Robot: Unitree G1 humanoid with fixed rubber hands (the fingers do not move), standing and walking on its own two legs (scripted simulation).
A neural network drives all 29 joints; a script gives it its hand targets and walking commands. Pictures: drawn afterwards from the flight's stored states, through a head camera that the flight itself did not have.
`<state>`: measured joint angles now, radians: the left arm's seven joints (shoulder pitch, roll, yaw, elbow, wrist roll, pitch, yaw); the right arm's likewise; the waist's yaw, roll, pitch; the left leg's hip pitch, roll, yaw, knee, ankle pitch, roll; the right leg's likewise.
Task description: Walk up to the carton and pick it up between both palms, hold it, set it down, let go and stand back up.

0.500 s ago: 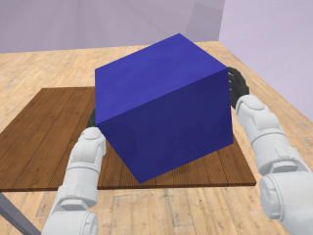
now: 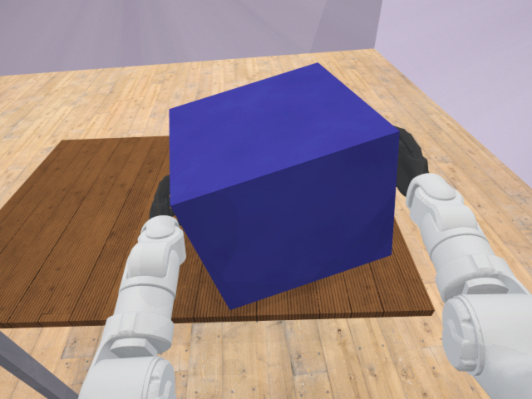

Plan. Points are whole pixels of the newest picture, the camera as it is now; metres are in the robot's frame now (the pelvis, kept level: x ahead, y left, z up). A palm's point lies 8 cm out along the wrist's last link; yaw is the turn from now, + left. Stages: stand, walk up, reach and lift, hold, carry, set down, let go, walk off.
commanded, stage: set down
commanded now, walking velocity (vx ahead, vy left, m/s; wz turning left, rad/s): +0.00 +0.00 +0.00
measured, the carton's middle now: (276, 179) +0.48 +0.02 +0.12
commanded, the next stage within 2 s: none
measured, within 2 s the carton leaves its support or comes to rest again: neither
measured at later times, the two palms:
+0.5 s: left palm (165, 230) +0.36 +0.19 +0.11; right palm (404, 181) +0.42 -0.19 +0.15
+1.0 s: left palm (180, 236) +0.39 +0.18 +0.06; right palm (393, 190) +0.47 -0.19 +0.09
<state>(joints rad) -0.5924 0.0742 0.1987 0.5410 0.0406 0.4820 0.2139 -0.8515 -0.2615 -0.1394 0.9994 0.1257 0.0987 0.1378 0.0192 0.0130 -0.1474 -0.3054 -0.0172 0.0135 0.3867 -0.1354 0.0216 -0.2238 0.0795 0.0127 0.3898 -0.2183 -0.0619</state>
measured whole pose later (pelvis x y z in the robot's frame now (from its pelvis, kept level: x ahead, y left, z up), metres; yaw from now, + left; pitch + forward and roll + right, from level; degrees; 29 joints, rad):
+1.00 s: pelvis +0.02 -0.02 +0.00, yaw +0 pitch +12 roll +1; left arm -0.59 0.00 0.28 0.64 0.07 0.25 0.23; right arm -0.88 -0.26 -0.28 1.13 -0.05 -0.10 0.22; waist 0.10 0.02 -0.14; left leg -0.44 0.00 0.01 0.38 -0.14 -0.01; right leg -0.37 0.10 0.01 0.39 -0.22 -0.08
